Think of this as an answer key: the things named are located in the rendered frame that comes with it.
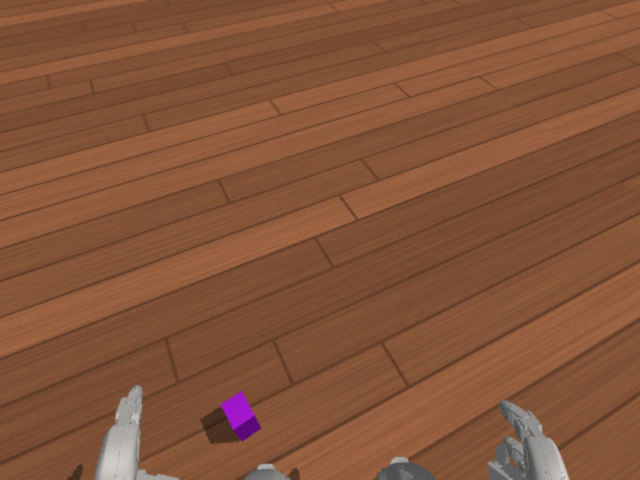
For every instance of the right robot hand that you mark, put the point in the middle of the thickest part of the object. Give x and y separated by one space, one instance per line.
537 459

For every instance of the carton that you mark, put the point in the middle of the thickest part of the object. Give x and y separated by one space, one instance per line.
240 416

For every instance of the left robot hand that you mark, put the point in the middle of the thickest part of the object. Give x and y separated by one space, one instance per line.
119 455

